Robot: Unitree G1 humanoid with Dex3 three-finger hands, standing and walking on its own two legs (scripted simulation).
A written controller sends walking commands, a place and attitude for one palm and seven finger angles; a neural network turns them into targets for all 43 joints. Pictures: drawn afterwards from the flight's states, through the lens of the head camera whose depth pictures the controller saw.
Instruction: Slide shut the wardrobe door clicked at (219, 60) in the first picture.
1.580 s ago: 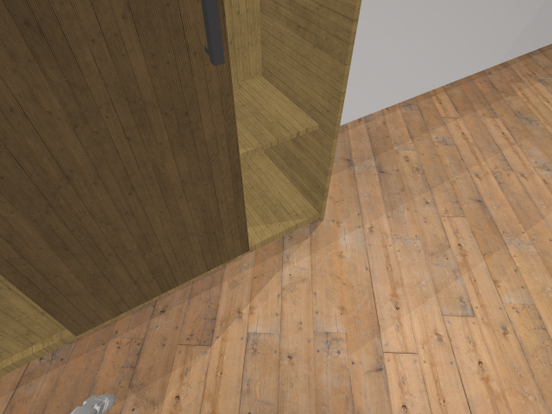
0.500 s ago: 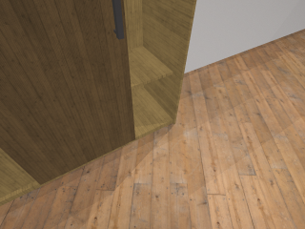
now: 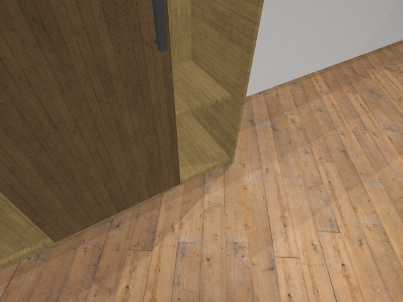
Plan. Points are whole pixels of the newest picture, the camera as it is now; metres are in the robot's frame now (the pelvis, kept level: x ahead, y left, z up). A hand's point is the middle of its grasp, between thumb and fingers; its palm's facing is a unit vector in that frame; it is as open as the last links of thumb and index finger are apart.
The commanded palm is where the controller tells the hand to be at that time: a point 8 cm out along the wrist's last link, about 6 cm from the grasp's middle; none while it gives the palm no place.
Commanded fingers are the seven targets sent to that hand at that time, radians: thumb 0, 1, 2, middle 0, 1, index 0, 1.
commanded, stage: walk to a spot facing it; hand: left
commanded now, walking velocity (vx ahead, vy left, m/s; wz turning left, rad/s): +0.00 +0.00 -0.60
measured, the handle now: (154, 1) +0.82 +0.19 +0.25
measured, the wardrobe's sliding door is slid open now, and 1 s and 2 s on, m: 0.38 0.38 0.38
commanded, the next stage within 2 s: none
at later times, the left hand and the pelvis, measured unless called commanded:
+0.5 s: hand out of the picture +0.04 +0.16 -0.17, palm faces -0.16 -0.95 -0.27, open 7.4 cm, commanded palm none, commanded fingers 0.00 0.90 0.90 -0.20 -0.30 -0.20 -0.30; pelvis -0.03 -0.03 -0.02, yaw -13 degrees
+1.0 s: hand out of the picture +0.13 +0.20 -0.18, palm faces -0.42 -0.88 -0.23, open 7.4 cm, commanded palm none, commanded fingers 0.00 0.90 0.90 -0.20 -0.30 -0.20 -0.30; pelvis -0.04 +0.04 -0.01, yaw -30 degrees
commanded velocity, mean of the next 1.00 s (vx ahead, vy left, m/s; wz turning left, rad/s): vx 0.02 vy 0.00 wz -0.60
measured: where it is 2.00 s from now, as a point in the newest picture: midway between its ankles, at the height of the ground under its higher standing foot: outside the picture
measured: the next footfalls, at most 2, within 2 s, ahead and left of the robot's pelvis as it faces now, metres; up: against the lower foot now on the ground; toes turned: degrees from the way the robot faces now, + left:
left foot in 0.90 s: +0.03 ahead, +0.12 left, +0.00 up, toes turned -29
right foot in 1.46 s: -0.03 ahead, -0.21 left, +0.00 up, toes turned -57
